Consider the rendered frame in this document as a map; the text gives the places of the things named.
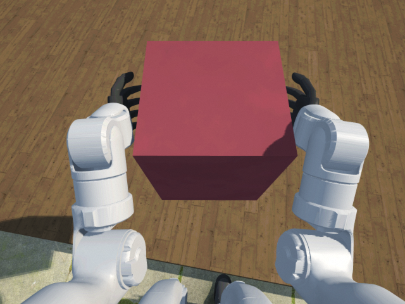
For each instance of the carton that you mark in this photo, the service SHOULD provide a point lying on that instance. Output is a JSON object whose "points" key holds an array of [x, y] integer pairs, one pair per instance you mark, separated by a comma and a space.
{"points": [[214, 120]]}

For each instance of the right robot thigh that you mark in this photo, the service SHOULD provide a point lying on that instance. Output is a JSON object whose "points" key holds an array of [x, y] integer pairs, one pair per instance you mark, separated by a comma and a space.
{"points": [[244, 294]]}

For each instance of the robot right shin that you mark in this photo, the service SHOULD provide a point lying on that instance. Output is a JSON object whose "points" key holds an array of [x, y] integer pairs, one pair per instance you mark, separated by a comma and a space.
{"points": [[235, 282]]}

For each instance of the right robot hand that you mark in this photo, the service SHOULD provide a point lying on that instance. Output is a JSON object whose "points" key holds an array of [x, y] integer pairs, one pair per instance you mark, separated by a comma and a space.
{"points": [[303, 99]]}

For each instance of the left robot hand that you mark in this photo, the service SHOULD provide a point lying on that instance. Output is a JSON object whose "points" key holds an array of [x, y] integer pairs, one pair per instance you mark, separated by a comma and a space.
{"points": [[120, 95]]}

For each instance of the robot left upper arm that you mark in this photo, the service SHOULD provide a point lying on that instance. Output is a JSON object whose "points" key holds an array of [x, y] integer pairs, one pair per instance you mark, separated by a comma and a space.
{"points": [[105, 266]]}

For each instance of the left robot forearm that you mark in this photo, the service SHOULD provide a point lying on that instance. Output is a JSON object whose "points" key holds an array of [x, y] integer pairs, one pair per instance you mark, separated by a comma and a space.
{"points": [[96, 149]]}

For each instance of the right robot forearm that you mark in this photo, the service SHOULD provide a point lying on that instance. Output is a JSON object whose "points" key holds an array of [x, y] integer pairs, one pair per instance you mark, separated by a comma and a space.
{"points": [[335, 153]]}

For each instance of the robot right upper arm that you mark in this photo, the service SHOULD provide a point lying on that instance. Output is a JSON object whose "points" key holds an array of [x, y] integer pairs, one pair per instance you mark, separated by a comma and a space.
{"points": [[319, 267]]}

